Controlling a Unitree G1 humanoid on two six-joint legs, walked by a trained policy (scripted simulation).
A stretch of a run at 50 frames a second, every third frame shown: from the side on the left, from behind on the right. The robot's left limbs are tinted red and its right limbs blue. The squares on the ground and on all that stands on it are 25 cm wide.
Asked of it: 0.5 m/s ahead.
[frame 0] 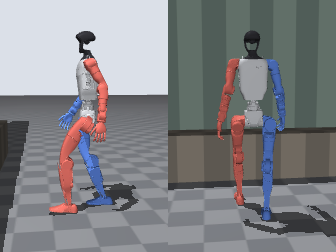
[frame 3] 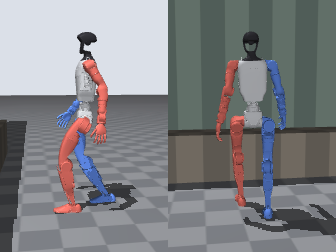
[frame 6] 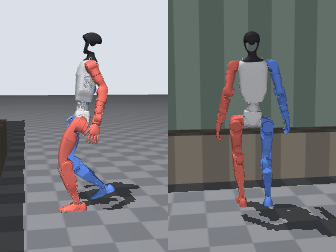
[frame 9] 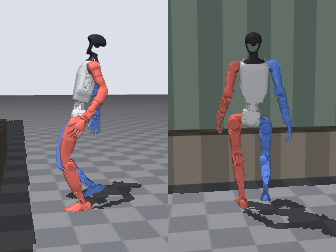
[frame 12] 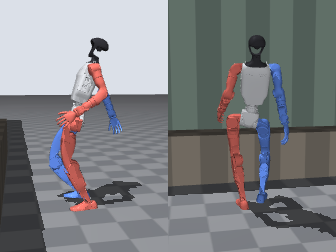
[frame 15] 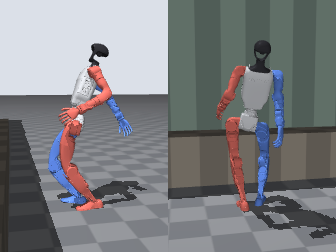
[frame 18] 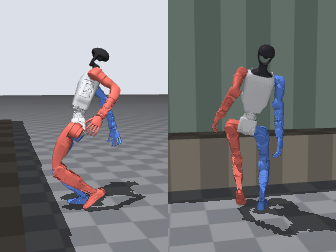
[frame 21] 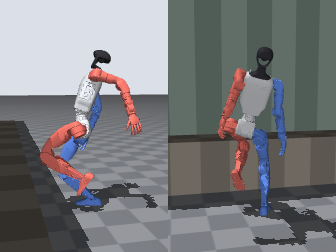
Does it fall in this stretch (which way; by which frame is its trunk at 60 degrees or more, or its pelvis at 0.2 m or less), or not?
no
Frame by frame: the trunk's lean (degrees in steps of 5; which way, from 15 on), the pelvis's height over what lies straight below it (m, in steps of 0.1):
0: 0, 0.8
3: 5, 0.8
6: 10, 0.7
9: 15 backward, 0.7
12: 20 backward, 0.7
15: 25 backward, 0.7
18: 25 backward and to its right, 0.7
21: 25 backward and to its right, 0.7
